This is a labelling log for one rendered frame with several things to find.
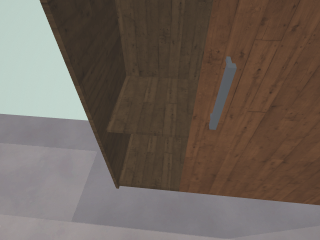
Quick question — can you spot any wardrobe door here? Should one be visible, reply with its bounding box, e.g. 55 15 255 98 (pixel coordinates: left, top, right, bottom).
179 0 320 205

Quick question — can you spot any handle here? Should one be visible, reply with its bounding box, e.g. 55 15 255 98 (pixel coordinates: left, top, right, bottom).
209 56 237 130

